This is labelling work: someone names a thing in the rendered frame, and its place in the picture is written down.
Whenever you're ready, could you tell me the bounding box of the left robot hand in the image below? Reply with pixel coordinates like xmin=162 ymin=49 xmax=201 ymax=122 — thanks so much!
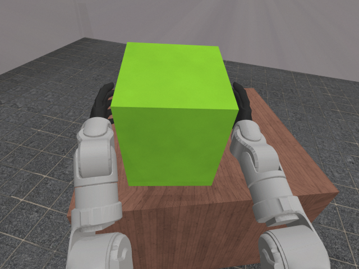
xmin=90 ymin=82 xmax=114 ymax=124

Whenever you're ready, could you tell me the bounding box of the left robot upper arm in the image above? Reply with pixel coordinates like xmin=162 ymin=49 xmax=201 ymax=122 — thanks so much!
xmin=67 ymin=232 xmax=133 ymax=269

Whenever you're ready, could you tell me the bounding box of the robot left forearm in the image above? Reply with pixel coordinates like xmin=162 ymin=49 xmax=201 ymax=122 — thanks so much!
xmin=66 ymin=117 xmax=122 ymax=269

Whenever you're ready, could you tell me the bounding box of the pedestal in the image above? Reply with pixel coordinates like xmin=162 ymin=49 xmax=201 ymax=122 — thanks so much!
xmin=67 ymin=88 xmax=339 ymax=269

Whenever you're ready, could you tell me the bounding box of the right robot hand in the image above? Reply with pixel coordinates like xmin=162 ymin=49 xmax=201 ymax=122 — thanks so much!
xmin=232 ymin=82 xmax=252 ymax=129

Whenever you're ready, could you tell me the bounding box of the robot right forearm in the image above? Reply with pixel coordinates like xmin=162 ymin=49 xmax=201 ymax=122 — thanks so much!
xmin=229 ymin=120 xmax=330 ymax=265

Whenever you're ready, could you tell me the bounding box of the carton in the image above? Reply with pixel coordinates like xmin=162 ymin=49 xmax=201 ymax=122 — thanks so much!
xmin=111 ymin=42 xmax=239 ymax=186

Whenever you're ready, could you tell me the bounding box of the right robot upper arm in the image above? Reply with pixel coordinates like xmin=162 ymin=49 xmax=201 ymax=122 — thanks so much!
xmin=258 ymin=225 xmax=330 ymax=269

